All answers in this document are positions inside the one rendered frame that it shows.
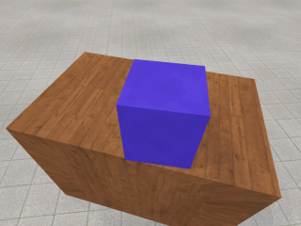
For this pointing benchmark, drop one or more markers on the carton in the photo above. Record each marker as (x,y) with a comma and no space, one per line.
(163,111)

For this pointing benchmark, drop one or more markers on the pedestal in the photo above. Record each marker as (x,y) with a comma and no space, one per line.
(72,131)

